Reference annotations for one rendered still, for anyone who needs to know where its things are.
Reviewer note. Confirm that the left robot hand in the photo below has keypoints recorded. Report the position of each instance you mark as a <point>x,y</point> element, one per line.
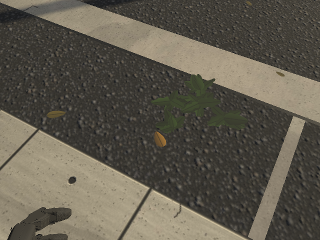
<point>36,221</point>

